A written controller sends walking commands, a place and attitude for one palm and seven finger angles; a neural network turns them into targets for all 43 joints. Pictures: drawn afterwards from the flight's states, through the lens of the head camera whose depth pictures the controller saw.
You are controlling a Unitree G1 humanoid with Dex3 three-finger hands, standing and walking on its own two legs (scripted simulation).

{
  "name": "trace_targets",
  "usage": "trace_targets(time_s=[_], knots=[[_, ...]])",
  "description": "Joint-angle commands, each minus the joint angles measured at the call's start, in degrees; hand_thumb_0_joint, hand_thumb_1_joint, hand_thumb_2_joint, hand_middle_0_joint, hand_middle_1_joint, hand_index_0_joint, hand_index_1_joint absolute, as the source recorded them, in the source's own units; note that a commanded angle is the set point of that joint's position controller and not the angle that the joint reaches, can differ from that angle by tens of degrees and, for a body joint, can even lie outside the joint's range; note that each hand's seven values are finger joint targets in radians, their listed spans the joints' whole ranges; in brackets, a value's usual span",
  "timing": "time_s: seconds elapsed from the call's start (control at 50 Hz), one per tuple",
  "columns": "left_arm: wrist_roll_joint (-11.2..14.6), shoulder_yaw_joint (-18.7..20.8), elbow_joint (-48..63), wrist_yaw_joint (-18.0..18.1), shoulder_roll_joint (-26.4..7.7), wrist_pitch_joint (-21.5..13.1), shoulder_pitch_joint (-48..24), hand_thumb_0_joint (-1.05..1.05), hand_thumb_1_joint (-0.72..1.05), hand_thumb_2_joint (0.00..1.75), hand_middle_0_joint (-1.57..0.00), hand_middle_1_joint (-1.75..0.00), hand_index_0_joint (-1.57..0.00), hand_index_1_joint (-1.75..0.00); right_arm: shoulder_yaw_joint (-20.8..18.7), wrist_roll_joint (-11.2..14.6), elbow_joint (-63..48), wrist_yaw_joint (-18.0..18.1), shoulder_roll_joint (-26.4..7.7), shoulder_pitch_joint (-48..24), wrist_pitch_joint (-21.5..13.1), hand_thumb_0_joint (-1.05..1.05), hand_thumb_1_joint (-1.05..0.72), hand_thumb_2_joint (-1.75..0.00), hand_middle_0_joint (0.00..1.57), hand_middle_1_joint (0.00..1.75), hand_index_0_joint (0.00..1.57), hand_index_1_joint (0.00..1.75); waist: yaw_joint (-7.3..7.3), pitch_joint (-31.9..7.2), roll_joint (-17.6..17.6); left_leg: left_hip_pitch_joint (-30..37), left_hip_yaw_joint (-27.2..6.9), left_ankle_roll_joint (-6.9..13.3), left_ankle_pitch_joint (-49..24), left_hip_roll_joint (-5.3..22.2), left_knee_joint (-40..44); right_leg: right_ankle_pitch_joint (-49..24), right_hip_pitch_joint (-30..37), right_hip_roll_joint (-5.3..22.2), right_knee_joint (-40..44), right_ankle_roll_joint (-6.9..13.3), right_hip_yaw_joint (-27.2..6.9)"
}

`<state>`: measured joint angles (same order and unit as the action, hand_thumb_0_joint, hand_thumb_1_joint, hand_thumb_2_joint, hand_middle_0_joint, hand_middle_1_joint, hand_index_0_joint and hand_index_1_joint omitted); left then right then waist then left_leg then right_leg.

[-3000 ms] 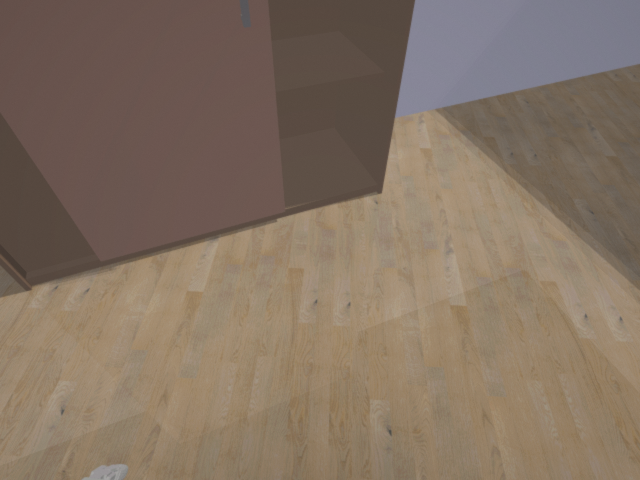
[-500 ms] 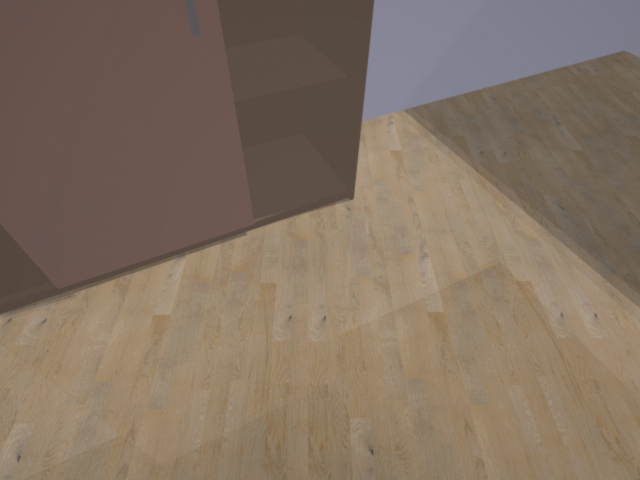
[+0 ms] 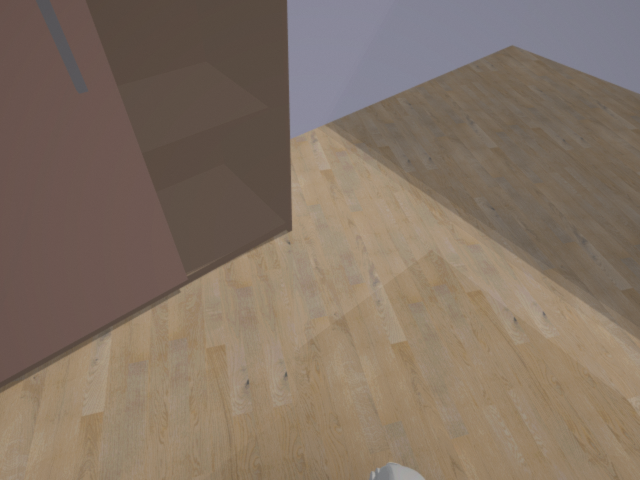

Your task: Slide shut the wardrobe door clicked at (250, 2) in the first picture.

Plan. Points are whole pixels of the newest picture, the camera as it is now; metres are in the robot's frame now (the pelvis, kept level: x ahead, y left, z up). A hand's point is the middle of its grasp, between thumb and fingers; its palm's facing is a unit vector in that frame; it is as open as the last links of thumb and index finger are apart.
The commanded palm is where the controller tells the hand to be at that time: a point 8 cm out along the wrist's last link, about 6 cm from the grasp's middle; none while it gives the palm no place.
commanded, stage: walk to a spot facing it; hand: left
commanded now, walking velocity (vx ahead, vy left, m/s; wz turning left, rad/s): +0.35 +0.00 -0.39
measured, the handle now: (46, 12) +0.79 +0.58 +0.21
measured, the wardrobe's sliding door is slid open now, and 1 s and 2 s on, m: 0.47 0.47 0.47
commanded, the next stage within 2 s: turn to face it in 0.46 s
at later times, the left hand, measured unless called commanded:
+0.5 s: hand (245, 396) +0.27 +0.14 -0.17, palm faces -0.12 -0.97 -0.21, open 7.2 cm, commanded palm none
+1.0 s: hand (270, 294) +0.47 +0.13 -0.16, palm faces +0.01 -0.98 -0.21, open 7.4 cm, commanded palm none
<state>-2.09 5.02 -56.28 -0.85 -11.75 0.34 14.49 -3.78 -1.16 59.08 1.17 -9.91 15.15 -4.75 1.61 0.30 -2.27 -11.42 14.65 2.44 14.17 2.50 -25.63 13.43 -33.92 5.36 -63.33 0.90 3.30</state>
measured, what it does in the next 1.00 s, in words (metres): walks ahead: right foot, then left foot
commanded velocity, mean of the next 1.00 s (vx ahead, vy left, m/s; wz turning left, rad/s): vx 0.17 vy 0.00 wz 0.16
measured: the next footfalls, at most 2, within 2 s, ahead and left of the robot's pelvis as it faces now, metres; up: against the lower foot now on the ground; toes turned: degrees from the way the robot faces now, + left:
right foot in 0.22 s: +0.21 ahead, -0.16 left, +0.00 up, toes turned -14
left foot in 0.60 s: +0.41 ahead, +0.07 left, +0.00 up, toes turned +1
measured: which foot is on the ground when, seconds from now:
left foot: down 0.00-0.24, up 0.26-0.58, down 0.60-1.00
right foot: up 0.00-0.20, down 0.22-0.60, up 0.62-1.00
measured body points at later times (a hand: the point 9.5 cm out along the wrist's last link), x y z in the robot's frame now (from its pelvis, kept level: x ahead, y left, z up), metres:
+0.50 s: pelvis +0.21 -0.04 +0.00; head +0.23 -0.04 +0.45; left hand +0.28 +0.19 -0.15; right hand +0.22 -0.28 -0.15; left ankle +0.30 +0.09 -0.70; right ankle +0.18 -0.15 -0.74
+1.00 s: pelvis +0.36 -0.04 +0.00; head +0.38 -0.05 +0.45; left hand +0.47 +0.19 -0.14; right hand +0.35 -0.27 -0.16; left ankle +0.37 +0.07 -0.74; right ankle +0.38 -0.17 -0.71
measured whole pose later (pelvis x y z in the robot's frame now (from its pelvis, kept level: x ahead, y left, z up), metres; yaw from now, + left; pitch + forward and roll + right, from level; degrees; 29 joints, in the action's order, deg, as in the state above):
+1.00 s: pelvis +0.36 -0.04 +0.00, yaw +0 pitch +1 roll +1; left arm -0.5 3.0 -55.3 1.3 -9.0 1.6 7.3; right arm -3.0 -1.1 59.7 0.4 -8.6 17.0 0.4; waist -2.5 2.6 0.3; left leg -14.8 1.5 1.6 13.3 -1.1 -27.5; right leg 20.9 -23.5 2.9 -43.0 -4.0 2.3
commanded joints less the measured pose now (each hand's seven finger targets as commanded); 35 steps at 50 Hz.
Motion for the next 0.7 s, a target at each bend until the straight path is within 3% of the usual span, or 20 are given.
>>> trace_targets(time_s=[0.0,0.1,0.14,0.18,0.2,0.22,0.24,0.28,0.3,0.34,0.4,0.46,0.5,0.54,0.56,0.58,0.6,0.62,0.64,0.68], knots=[[-0.22,-0.33,4.14,-1.49,0.36,-0.05,-1.82,0.0,0.9,0.9,-0.2,-0.3,-0.2,-0.3,-1.02,-0.49,-1.65,-0.3,-6.85,4.81,-0.84,0.0,-0.9,-0.9,0.2,0.3,0.2,0.3,-1.78,5.59,5.64,-0.38,-10.43,6.16,3.27,17.08,17.85,-3.42,-0.21,2.82,12.77,-1.03,-0.92],[-0.1,-0.62,6.85,-1.6,-0.36,-0.76,-9.66,0.0,0.9,0.9,-0.2,-0.3,-0.2,-0.3,-0.97,-0.99,-0.3,-0.62,-8.25,8.45,0.08,0.0,-0.9,-0.9,0.2,0.3,0.2,0.3,-4.19,6.16,6.55,5.87,-6.96,5.25,-6.18,17.93,13.2,-0.99,3.52,0.18,24.09,-0.48,2.74],[-0.05,-0.55,6.45,-1.61,-1.13,-1.28,-7.68,0.0,0.9,0.9,-0.2,-0.3,-0.2,-0.3,-1.05,-1.1,-0.18,-0.61,-9.45,8.08,0.52,0.0,-0.9,-0.9,0.2,0.3,0.2,0.3,-2.97,3.51,6.91,9.04,-4.45,3.88,-13.55,17.5,7.03,1.04,8.59,-1.79,28.61,0.57,5.07],[-0.27,0.24,2.3,-1.09,-4.57,-2.33,4.42,0.0,0.9,0.9,-0.2,-0.3,-0.2,-0.3,-0.76,-0.46,-0.17,-0.98,-9.1,7.53,0.82,0.0,-0.9,-0.9,0.2,0.3,0.2,0.3,2.93,-3.59,1.82,3.08,1.09,0.54,-24.84,13.15,-13.25,-1.77,28.93,-4.63,35.01,3.1,5.83],[-0.38,1.91,0.14,-0.34,-11.02,-3.21,11.93,0.0,0.9,0.9,-0.2,-0.3,-0.2,-0.3,0.05,0.32,-1.67,-1.61,-6.1,8.23,0.66,0.0,-0.9,-0.9,0.2,0.3,0.2,0.3,5.57,-10.03,-9.3,-13.38,3.82,-2.51,-10.07,8.36,-31.15,0.48,45.62,8.76,38.22,8.14,-11.89],[1.01,2.68,-1.28,0.26,-15.94,-3.24,17.24,0.0,0.9,0.9,-0.2,-0.3,-0.2,-0.3,0.6,0.5,-4.85,-1.48,-4.85,3.55,0.28,0.0,-0.9,-0.9,0.2,0.3,0.2,0.3,6.66,-10.66,-12.88,-27.26,-1.56,-3.98,18.69,1.83,-45.14,-9.62,51.08,19.49,44.42,14.36,-32.12],[1.4,2.55,-1.18,0.74,-15.86,-3.28,15.3,0.0,0.9,0.9,-0.2,-0.3,-0.2,-0.3,0.09,0.57,-4.77,-1.31,-6.29,0.24,0.26,0.0,-0.9,-0.9,0.2,0.3,0.2,0.3,6.92,-10.21,-8.25,-28.89,-9.17,-3.14,16.83,4.54,-50.42,-6.34,46.44,19.5,45.59,15.32,-31.7],[1.29,0.95,0.76,1.33,-10.33,-3.26,5.71,0.0,0.9,0.9,-0.2,-0.3,-0.2,-0.3,-0.01,-0.02,-3.99,-1.38,-5.78,-1.07,0.98,0.0,-0.9,-0.9,0.2,0.3,0.2,0.3,2.3,-1.73,-0.84,-28.14,-12.63,-3.22,7.8,8.2,-48.2,0.44,33.24,15.34,48.57,12.19,-21.8],[1.04,0.21,1.16,1.42,-8.47,-3.58,2.63,0.0,0.9,0.9,-0.2,-0.3,-0.2,-0.3,0.11,-0.44,-2.86,-1.43,-4.58,0.95,1.7,0.0,-0.9,-0.9,0.2,0.3,0.2,0.3,-0.28,0.22,-1.24,-24.66,-12.1,-3.78,5.57,8.68,-44.48,-1.8,26.93,12.8,49.52,10.15,-16.21],[0.67,-0.45,0.7,1.47,-6.68,-4.13,1.18,0.0,0.9,0.9,-0.2,-0.3,-0.2,-0.3,0.28,-0.59,-1.46,-1.55,-3.26,4.56,2.78,0.0,-0.9,-0.9,0.2,0.3,0.2,0.3,-2.73,1.13,-3.67,-19.81,-10.35,-4.81,4.2,8.15,-37.9,-6.48,21.25,10.09,50.22,8.96,-9.99],[0.63,-0.32,-0.06,1.4,-6.71,-4.36,1.04,0.0,0.9,0.9,-0.2,-0.3,-0.2,-0.3,0.41,-0.32,-1.98,-2.12,-1.83,4.39,3.09,0.0,-0.9,-0.9,0.2,0.3,0.2,0.3,-3.4,1.96,-4.59,-16.3,-8.98,-5.27,0.96,7.27,-26.9,-3.95,18.41,8.13,51.29,8.76,-6.83],[0.68,-0.35,-1.26,1.14,-7.67,-4.21,2.77,0.0,0.9,0.9,-0.2,-0.3,-0.2,-0.3,0.52,-0.17,-3.56,-2.58,-2.04,0.11,2.29,0.0,-0.9,-0.9,0.2,0.3,0.2,0.3,-1.72,3.3,-4.6,-13.75,-7.68,-4.8,-0.24,5.51,-17.6,-0.75,19.63,8.09,50.59,8.38,-7.74],[0.7,-0.14,-1.77,1.12,-7.95,-3.96,2.78,0.0,0.9,0.9,-0.2,-0.3,-0.2,-0.3,0.34,-0.07,-3.58,-2.51,-2.48,0.7,1.64,0.0,-0.9,-0.9,0.2,0.3,0.2,0.3,-2.31,3.25,-3.84,-9.2,-6.71,-4.4,-1.65,4.18,-12.41,-0.04,19.81,7.65,48.35,7.53,-7.98],[1.07,-0.07,-2.06,1.15,-7.07,-3.42,2.4,0.0,0.9,0.9,-0.2,-0.3,-0.2,-0.3,0.07,-0.22,-1.63,-1.93,-4.31,5.77,1.01,0.0,-0.9,-0.9,0.2,0.3,0.2,0.3,-4.83,2.29,0.01,1.56,-5.96,-4.31,-4.81,2.83,-4.91,-1.85,17.08,4.54,40.56,5.51,-5.49],[1.25,-0.52,-2.06,1.05,-4.99,-3.17,3.49,0.0,0.9,0.9,-0.2,-0.3,-0.2,-0.3,-0.53,-0.49,0.23,-1.4,-7.42,11.53,0.67,0.0,-0.9,-0.9,0.2,0.3,0.2,0.3,-6.68,-0.87,7.38,9.02,-11.22,-2.75,-6.33,6.14,-0.95,-2.98,14.99,0.96,28.95,3.28,-2.0],[1.68,-1.19,-1.61,0.88,-1.34,-2.95,5.9,0.0,0.9,0.9,-0.2,-0.3,-0.2,-0.3,-1.5,-1.04,1.01,-0.91,-13.36,17.22,0.6,0.0,-0.9,-0.9,0.2,0.3,0.2,0.3,-7.32,-4.63,21.05,15.01,-28.21,2.37,-12.79,18.73,4.93,12.29,7.56,-5.51,12.12,0.09,4.4],[1.26,-1.52,-0.57,1.33,-1.87,-2.99,5.02,0.0,0.9,0.9,-0.2,-0.3,-0.2,-0.3,-1.03,-0.78,1.49,-0.47,-13.62,17.44,1.35,0.0,-0.9,-0.9,0.2,0.3,0.2,0.3,-7.05,-3.98,22.24,13.48,-36.66,6.23,-13.05,23.26,10.38,22.93,3.34,-6.61,1.31,-0.3,1.11],[1.07,-1.48,-0.79,1.6,-2.2,-2.81,2.99,0.0,0.9,0.9,-0.2,-0.3,-0.2,-0.3,-0.46,-0.53,1.2,0.13,-11.87,13.76,1.6,0.0,-0.9,-0.9,0.2,0.3,0.2,0.3,-6.15,-0.96,19.0,8.66,-36.51,8.04,-12.45,23.11,11.33,19.98,0.92,-3.42,-4.28,-0.28,-1.32],[0.96,-1.42,-0.91,1.31,-2.12,-2.87,1.37,0.0,0.9,0.9,-0.2,-0.3,-0.2,-0.3,0.13,-0.32,0.2,0.23,-9.49,9.81,1.61,0.0,-0.9,-0.9,0.2,0.3,0.2,0.3,-4.8,2.7,14.32,4.01,-33.52,9.01,-13.61,20.9,11.28,16.33,-0.11,-1.31,-6.02,-0.79,-1.78],[0.81,-1.83,-2.06,0.96,-1.19,-2.46,1.87,0.0,0.9,0.9,-0.2,-0.3,-0.2,-0.3,1.13,-0.05,-0.57,0.32,-6.16,4.53,0.88,0.0,-0.9,-0.9,0.2,0.3,0.2,0.3,-1.7,3.19,9.48,-0.77,-24.79,6.55,-22.4,15.41,10.95,10.5,4.11,0.71,-0.79,-2.25,-2.06]])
